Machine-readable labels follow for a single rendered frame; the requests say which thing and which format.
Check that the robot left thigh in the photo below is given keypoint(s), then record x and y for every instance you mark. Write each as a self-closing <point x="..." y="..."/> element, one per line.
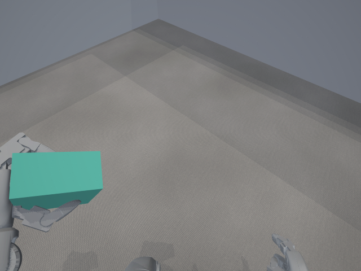
<point x="145" y="263"/>

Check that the robot right hand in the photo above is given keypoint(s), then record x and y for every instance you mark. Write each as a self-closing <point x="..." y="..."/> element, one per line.
<point x="293" y="260"/>

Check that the sponge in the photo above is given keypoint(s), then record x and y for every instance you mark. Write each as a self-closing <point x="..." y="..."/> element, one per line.
<point x="51" y="179"/>

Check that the robot left hand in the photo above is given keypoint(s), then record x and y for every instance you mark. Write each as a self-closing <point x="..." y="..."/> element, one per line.
<point x="37" y="217"/>

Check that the left robot forearm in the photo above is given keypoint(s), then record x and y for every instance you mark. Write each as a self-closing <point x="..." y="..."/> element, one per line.
<point x="10" y="253"/>

